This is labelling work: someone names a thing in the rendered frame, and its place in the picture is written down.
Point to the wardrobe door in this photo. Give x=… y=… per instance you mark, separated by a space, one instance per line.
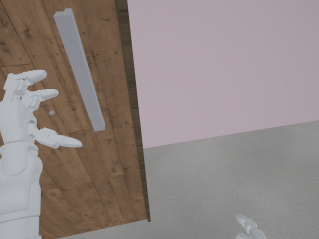
x=98 y=185

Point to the left robot hand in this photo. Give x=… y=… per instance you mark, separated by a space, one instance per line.
x=16 y=113

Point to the left robot forearm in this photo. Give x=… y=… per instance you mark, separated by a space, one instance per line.
x=20 y=191

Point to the handle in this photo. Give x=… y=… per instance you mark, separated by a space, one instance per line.
x=68 y=30

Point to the right robot hand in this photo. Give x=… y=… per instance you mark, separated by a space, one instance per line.
x=250 y=227

